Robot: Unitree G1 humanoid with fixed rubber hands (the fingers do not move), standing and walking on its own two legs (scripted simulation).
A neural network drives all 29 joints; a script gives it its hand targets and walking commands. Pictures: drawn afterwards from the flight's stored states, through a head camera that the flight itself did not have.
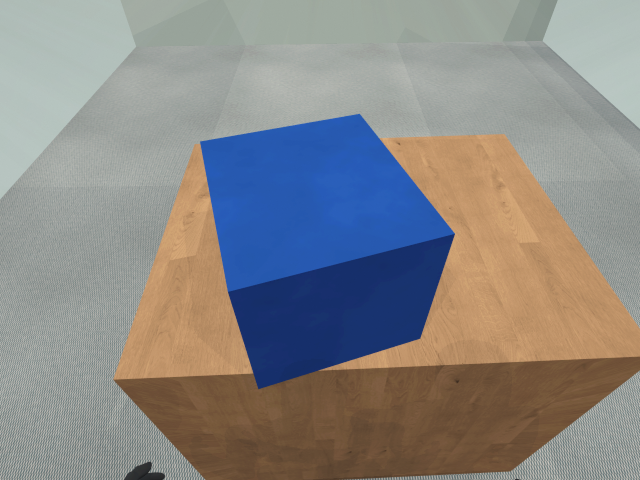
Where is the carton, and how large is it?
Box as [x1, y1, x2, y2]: [200, 114, 454, 388]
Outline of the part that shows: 359,114 200,141 227,289 258,388 417,339 420,337 454,233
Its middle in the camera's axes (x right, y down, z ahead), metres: -0.02 +0.01 +0.60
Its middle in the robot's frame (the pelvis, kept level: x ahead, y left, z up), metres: +0.46 +0.03 +0.04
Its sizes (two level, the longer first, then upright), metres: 0.296 0.261 0.237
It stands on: a pedestal, 0.67 m high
